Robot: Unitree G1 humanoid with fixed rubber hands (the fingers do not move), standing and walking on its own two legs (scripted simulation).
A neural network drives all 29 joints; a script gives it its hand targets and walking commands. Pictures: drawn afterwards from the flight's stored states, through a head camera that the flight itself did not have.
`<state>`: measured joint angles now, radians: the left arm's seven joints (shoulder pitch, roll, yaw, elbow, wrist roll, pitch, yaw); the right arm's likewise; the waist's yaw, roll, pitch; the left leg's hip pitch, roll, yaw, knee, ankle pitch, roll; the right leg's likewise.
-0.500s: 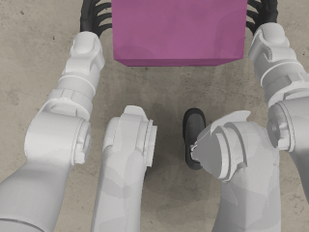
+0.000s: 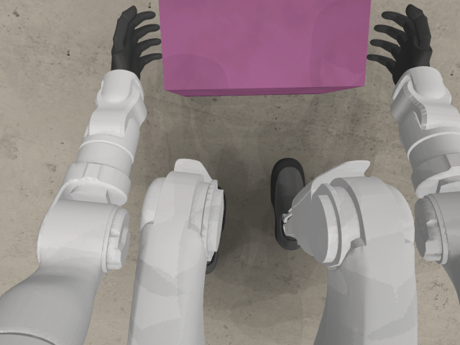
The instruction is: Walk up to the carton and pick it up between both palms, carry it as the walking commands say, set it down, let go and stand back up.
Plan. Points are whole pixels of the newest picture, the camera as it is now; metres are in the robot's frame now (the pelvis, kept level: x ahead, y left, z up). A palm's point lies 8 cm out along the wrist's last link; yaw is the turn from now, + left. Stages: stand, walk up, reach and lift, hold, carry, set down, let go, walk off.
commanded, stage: set down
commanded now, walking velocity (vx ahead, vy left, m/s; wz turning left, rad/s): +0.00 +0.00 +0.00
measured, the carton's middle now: (257, 46) +0.50 -0.02 -0.25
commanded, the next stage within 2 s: let go in 1.66 s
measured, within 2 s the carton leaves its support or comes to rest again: neither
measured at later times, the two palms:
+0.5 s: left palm (84, 57) +0.46 +0.21 -0.13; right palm (414, 54) +0.47 -0.22 -0.14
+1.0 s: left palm out of the picture +0.46 +0.22 +0.01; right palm out of the picture +0.47 -0.24 +0.01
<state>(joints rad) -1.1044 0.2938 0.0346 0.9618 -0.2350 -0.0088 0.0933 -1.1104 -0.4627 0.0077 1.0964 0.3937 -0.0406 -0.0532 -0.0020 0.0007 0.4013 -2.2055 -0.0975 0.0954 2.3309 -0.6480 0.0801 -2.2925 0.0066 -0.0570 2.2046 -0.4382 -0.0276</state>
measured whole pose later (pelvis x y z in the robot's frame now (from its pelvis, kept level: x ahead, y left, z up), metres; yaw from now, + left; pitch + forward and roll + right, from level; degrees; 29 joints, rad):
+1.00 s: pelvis -0.02 +0.00 +0.13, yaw -1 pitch +23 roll +0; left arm -0.96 0.39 0.19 0.41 -0.23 0.33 0.05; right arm -0.98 -0.46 -0.20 0.50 0.23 0.31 -0.04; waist 0.03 0.00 0.52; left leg -1.71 -0.09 0.05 1.94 -0.62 0.06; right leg -1.80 0.05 -0.03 1.83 -0.42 -0.02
